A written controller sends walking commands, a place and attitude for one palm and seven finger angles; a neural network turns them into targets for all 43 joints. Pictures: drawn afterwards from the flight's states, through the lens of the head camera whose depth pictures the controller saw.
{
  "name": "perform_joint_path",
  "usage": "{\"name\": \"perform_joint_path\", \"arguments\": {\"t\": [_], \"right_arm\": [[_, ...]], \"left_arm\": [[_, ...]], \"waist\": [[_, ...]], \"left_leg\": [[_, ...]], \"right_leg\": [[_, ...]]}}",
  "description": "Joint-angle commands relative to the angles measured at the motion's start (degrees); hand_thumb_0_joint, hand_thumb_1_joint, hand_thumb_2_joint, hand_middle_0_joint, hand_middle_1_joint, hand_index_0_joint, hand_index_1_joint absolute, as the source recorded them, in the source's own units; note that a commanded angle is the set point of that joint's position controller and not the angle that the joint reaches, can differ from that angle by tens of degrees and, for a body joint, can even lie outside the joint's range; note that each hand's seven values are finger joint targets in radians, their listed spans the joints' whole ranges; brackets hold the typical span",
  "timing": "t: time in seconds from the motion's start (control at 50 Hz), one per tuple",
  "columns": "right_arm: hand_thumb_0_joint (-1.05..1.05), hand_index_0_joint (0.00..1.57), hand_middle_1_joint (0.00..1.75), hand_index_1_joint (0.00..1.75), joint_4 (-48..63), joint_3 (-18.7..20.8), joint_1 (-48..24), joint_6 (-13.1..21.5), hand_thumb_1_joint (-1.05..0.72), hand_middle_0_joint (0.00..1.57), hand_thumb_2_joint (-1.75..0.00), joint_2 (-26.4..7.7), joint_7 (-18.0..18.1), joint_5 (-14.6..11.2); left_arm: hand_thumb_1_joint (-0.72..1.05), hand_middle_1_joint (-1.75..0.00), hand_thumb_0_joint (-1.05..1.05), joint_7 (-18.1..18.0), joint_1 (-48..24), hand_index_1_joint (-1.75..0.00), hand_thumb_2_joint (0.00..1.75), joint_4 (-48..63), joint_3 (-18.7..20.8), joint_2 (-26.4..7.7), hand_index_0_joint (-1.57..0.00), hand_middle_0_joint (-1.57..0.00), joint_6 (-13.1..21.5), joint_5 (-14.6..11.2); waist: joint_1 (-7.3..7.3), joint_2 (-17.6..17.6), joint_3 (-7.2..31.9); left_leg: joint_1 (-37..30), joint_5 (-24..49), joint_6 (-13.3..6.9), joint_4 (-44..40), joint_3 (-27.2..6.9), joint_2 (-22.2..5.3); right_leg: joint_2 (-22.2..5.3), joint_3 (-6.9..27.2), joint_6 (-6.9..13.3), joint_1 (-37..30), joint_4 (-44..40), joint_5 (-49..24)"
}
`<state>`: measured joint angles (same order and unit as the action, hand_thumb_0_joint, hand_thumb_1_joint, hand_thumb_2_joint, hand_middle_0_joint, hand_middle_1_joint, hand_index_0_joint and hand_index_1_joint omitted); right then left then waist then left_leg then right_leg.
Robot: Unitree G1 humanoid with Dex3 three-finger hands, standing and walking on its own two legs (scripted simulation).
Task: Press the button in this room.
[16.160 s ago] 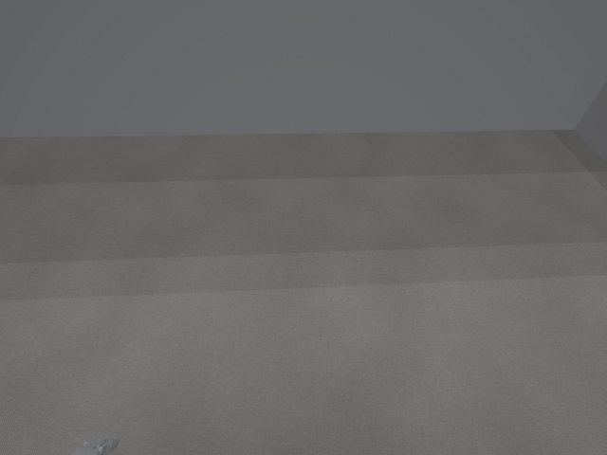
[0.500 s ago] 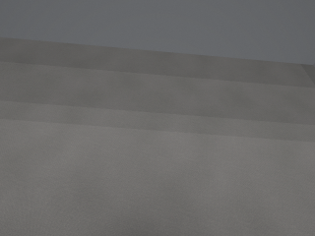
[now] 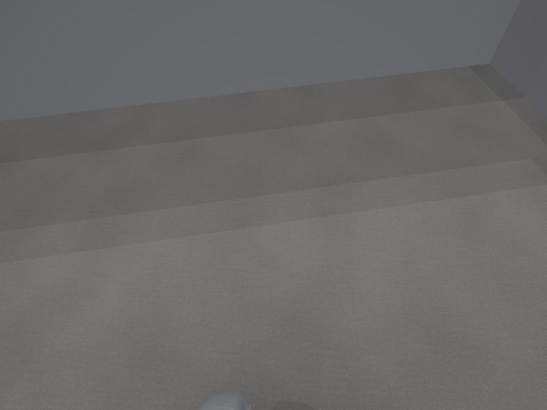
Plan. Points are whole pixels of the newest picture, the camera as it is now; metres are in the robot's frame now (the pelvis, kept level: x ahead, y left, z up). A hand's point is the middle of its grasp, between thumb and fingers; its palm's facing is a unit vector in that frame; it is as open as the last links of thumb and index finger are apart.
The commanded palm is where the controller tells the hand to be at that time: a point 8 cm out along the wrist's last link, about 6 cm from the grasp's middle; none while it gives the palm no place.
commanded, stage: turn or walk to find it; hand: left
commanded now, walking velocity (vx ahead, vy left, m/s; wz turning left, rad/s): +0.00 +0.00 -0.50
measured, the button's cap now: out of the picture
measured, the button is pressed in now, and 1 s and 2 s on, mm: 0 0 0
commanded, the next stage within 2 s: none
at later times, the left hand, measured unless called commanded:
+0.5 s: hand out of the picture +0.12 +0.24 -0.15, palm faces -0.20 -0.95 -0.24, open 7.4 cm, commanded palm none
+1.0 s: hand out of the picture +0.12 +0.15 -0.16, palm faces -0.46 -0.86 -0.21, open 7.4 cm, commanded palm none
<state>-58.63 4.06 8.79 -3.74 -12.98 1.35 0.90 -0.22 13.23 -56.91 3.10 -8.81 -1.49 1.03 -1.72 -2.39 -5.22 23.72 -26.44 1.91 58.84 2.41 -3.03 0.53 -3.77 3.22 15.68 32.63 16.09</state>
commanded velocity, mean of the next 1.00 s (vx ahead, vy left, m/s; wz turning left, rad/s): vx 0.00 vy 0.00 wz -0.50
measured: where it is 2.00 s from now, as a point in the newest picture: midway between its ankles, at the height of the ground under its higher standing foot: outside the picture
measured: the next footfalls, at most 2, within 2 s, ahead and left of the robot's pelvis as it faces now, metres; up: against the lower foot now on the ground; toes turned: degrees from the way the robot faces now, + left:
left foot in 0.30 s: +0.04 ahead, +0.15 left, +0.00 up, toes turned -6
right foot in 0.68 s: -0.04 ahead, -0.10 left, +0.00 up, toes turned -28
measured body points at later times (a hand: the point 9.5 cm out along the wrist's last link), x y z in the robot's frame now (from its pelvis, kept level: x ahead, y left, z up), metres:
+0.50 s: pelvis -0.02 +0.04 +0.01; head +0.02 +0.05 +0.46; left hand +0.13 +0.29 -0.14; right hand -0.02 -0.21 -0.13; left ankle +0.00 +0.16 -0.73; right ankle -0.07 -0.08 -0.65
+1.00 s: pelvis -0.04 +0.01 +0.00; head +0.00 -0.01 +0.45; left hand +0.15 +0.19 -0.14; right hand -0.09 -0.26 -0.14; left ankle +0.03 +0.14 -0.68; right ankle -0.07 -0.08 -0.73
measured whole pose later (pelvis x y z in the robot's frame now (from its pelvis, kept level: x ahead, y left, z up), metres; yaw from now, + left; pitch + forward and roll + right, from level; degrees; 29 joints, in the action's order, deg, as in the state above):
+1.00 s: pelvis -0.04 +0.01 +0.00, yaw -30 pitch +1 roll +0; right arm -53.5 3.4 8.2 -3.1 -14.4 1.1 1.0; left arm 0.6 10.4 -53.9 2.7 -11.3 -2.0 1.1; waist -0.4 -0.3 -5.1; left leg 26.3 -23.7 4.6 55.2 1.0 -3.9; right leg 2.4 1.3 2.1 16.1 29.7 14.2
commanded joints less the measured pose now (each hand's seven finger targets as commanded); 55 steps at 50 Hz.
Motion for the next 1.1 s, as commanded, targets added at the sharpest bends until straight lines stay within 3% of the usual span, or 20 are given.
{"name": "perform_joint_path", "arguments": {"t": [0.0,0.16,0.24,0.26,0.28,0.3,0.32,0.36,0.4,0.52,0.58,0.62,0.64,0.66,0.68,0.7,0.76,1.0,1.06,1.08], "right_arm": [[0.0,0.2,0.3,0.3,5.5,0.8,-1.2,1.7,-0.9,0.2,-0.9,-4.1,-0.1,0.2],[0.0,0.2,0.3,0.3,7.4,-0.1,-0.7,2.7,-0.9,0.2,-0.9,-4.4,0.4,-0.3],[0.0,0.2,0.3,0.3,5.7,-0.2,7.1,3.7,-0.9,0.2,-0.9,-4.8,0.9,-0.6],[0.0,0.2,0.3,0.3,5.7,0.2,8.6,4.2,-0.9,0.2,-0.9,-7.3,1.1,-0.5],[0.0,0.2,0.3,0.3,6.9,1.2,7.6,4.3,-0.9,0.2,-0.9,-12.7,1.0,0.4],[0.0,0.2,0.3,0.3,8.3,1.4,5.8,3.9,-0.9,0.2,-0.9,-14.3,0.8,0.3],[0.0,0.2,0.3,0.3,8.7,1.2,3.4,4.1,-0.9,0.2,-0.9,-12.9,0.9,0.5],[0.0,0.2,0.3,0.3,9.8,0.5,-0.6,4.2,-0.9,0.2,-0.9,-9.8,0.8,0.8],[0.0,0.2,0.3,0.3,9.4,0.5,1.1,4.4,-0.9,0.2,-0.9,-8.9,0.7,0.7],[0.0,0.2,0.3,0.3,6.8,1.9,7.2,4.2,-0.9,0.2,-0.9,-9.6,0.2,0.6],[0.0,0.2,0.3,0.3,6.5,2.5,6.8,3.8,-0.9,0.2,-0.9,-10.8,-0.2,0.7],[0.0,0.2,0.3,0.3,6.6,2.7,5.1,3.6,-0.9,0.2,-0.9,-10.9,-0.5,0.3],[0.0,0.2,0.3,0.3,7.3,2.3,5.8,3.5,-0.9,0.2,-0.9,-8.6,-0.7,-0.1],[0.0,0.2,0.3,0.3,10.4,0.6,3.4,3.3,-0.9,0.2,-0.9,-3.6,-0.9,-0.2],[0.0,0.2,0.3,0.3,12.0,0.4,-1.2,2.2,-0.9,0.2,-0.9,-4.9,0.1,-0.3],[0.0,0.2,0.3,0.3,11.6,0.3,-1.0,2.0,-0.9,0.2,-0.9,-4.2,0.5,-0.3],[0.0,0.2,0.3,0.3,8.6,0.7,1.2,1.8,-0.9,0.2,-0.9,-5.6,0.0,0.2],[0.0,0.2,0.3,0.3,10.2,0.0,-0.4,2.7,-0.9,0.2,-0.9,-5.0,0.2,-0.5],[0.0,0.2,0.3,0.3,8.4,0.0,5.5,3.7,-0.9,0.2,-0.9,-5.4,0.8,-0.7],[0.0,0.2,0.3,0.3,8.4,0.4,7.6,4.4,-0.9,0.2,-0.9,-8.5,0.9,-0.5]], "left_arm": [[0.9,-0.3,0.0,-0.8,0.0,-0.3,0.9,4.3,2.9,-12.5,-0.2,-0.2,0.9,0.2],[0.9,-0.3,0.0,-0.2,-0.7,-0.3,0.9,4.6,3.8,-15.4,-0.2,-0.2,0.1,0.6],[0.9,-0.3,0.0,-0.2,-5.2,-0.3,0.9,6.0,3.5,-15.0,-0.2,-0.2,-0.7,0.0],[0.9,-0.3,0.0,0.0,-5.7,-0.3,0.9,7.0,3.0,-13.1,-0.2,-0.2,-1.0,-0.4],[0.9,-0.3,0.0,0.7,-4.9,-0.3,0.9,8.3,2.3,-9.8,-0.2,-0.2,-1.2,-0.8],[0.9,-0.3,0.0,0.8,-5.6,-0.3,0.9,8.7,2.5,-10.7,-0.2,-0.2,-1.4,-0.1],[0.9,-0.3,0.0,0.8,-7.0,-0.3,0.9,8.5,3.1,-11.8,-0.2,-0.2,-1.9,0.5],[0.9,-0.3,0.0,1.7,-5.3,-0.3,0.9,7.5,3.6,-11.4,-0.2,-0.2,-1.8,0.6],[0.9,-0.3,0.0,2.1,-5.0,-0.3,0.9,7.6,3.0,-9.9,-0.2,-0.2,-1.8,0.4],[0.9,-0.3,0.0,2.1,-9.7,-0.3,0.9,9.8,1.7,-8.0,-0.2,-0.2,-1.4,0.1],[0.9,-0.3,0.0,1.9,-8.5,-0.3,0.9,9.5,1.5,-7.8,-0.2,-0.2,-0.6,0.0],[0.9,-0.3,0.0,1.7,-2.6,-0.3,0.9,7.7,1.9,-9.5,-0.2,-0.2,0.1,0.1],[0.9,-0.3,0.0,1.2,1.6,-0.3,0.9,6.5,2.6,-13.7,-0.2,-0.2,0.8,0.4],[0.9,-0.3,0.0,0.2,4.3,-0.3,0.9,5.6,4.0,-20.0,-0.2,-0.2,1.3,0.6],[0.9,-0.3,0.0,-0.3,7.0,-0.3,0.9,5.2,3.9,-19.9,-0.2,-0.2,0.7,-0.5],[0.9,-0.3,0.0,-0.8,4.3,-0.3,0.9,5.7,4.4,-19.2,-0.2,-0.2,0.7,-0.1],[0.9,-0.3,0.0,-0.8,-3.8,-0.3,0.9,8.1,2.9,-14.4,-0.2,-0.2,0.5,-0.1],[0.9,-0.3,0.0,-0.2,-3.0,-0.3,0.9,7.2,3.5,-16.4,-0.2,-0.2,0.3,0.5],[0.9,-0.3,0.0,-0.1,-5.3,-0.3,0.9,7.3,3.3,-15.3,-0.2,-0.2,-0.3,-0.2],[0.9,-0.3,0.0,0.0,-5.1,-0.3,0.9,8.2,2.8,-12.9,-0.2,-0.2,-0.6,-0.6]], "waist": [[0.21,7.7,6.1],[-0.73,10.5,7.7],[3.25,9.8,9.0],[4.08,3.2,9.0],[3.69,-13.6,6.8],[3.62,-14.8,5.2],[3.15,-14.2,3.7],[0.51,-5.9,1.4],[1.06,-5.5,2.7],[4.48,-7.8,5.4],[4.34,-9.6,6.6],[1.15,-6.9,8.3],[-0.74,2.1,10.3],[-2.28,21.0,9.7],[-4.44,15.3,9.0],[-2.52,18.2,9.7],[1.02,9.5,7.7],[0.84,9.7,7.6],[3.66,8.9,9.4],[4.54,1.0,10.3]], "left_leg": [[5.2,3.4,1.4,2.8,-2.7,-1.2],[-0.2,1.0,1.3,-13.7,-1.2,0.6],[-15.0,10.5,0.5,-32.4,0.1,1.5],[-21.5,9.8,-1.3,-39.0,-5.0,-3.5],[-23.3,8.3,-6.0,-45.5,-20.0,-17.2],[-14.9,7.9,-10.4,-47.5,-23.4,-24.3],[-10.5,8.8,-10.8,-47.7,-22.4,-23.3],[-9.1,13.6,-9.6,-45.1,-11.8,-17.0],[-13.2,22.6,-8.8,-42.3,-6.0,-14.1],[-21.0,38.1,-10.1,-37.3,-0.7,-16.9],[-19.7,40.8,-8.5,-32.9,1.2,-16.9],[-15.4,35.5,-4.7,-25.4,5.0,-15.0],[-6.4,25.0,-1.0,-15.6,7.5,-12.5],[11.3,-8.5,2.2,-2.7,8.6,-4.0],[10.8,-11.0,1.6,4.1,-0.1,-3.5],[12.8,-9.0,1.5,7.8,-2.6,-3.2],[9.6,1.9,2.4,8.2,-2.5,-3.9],[-0.9,1.7,1.8,-13.8,-1.1,0.2],[-14.9,12.1,1.0,-32.2,0.0,1.1],[-22.1,12.9,-1.4,-39.5,-7.5,-6.0]], "right_leg": [[-14.7,18.6,6.4,-5.9,-15.1,-12.3],[-13.1,22.5,7.5,-6.8,-12.7,-16.1],[-9.7,22.2,3.3,1.8,-7.9,-13.8],[-5.3,18.9,0.4,9.2,-2.8,-6.8],[2.6,10.4,-2.9,19.2,10.1,7.5],[1.7,6.6,-4.6,18.0,22.1,16.5],[0.3,8.4,-5.1,17.4,29.1,15.9],[-0.9,6.5,-6.0,17.1,36.2,9.7],[-1.6,4.7,-6.8,17.3,34.9,7.7],[-3.5,0.1,-7.3,13.8,19.9,10.9],[-1.9,-2.3,-6.0,6.6,8.3,9.5],[-1.2,-3.5,-5.0,-3.4,-5.3,-3.6],[-7.6,4.0,-2.8,-14.8,-10.5,-14.7],[-22.3,23.4,3.6,-21.8,-11.2,-35.8],[-24.9,23.3,8.2,-15.7,-10.8,-41.7],[-22.2,24.3,9.1,-15.2,-11.1,-37.1],[-15.5,16.1,6.2,-10.1,-10.9,-26.8],[-13.3,23.1,7.6,-4.7,-10.8,-21.0],[-9.4,21.9,3.1,1.5,-5.0,-20.5],[-4.3,18.2,0.1,9.0,1.7,-11.8]]}}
